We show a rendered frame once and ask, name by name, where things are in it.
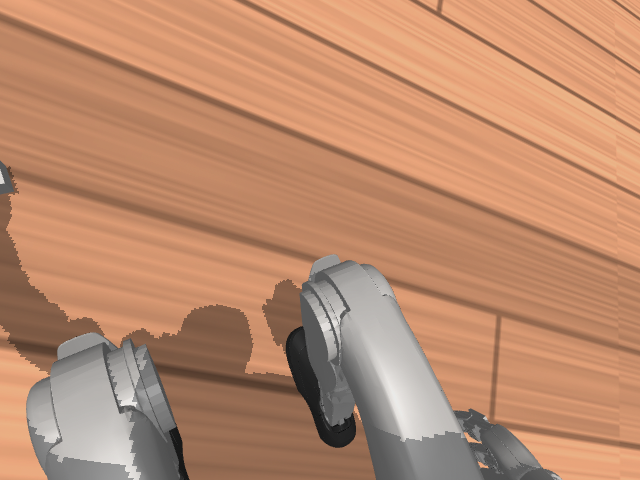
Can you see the right robot foot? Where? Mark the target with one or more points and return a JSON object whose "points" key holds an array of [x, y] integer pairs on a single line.
{"points": [[307, 385]]}

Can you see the small box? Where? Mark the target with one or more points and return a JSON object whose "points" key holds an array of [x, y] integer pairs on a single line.
{"points": [[5, 182]]}

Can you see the right robot hand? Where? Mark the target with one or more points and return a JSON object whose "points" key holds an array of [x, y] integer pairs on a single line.
{"points": [[506, 457]]}

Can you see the left robot foot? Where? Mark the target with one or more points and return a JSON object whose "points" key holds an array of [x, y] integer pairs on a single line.
{"points": [[177, 442]]}

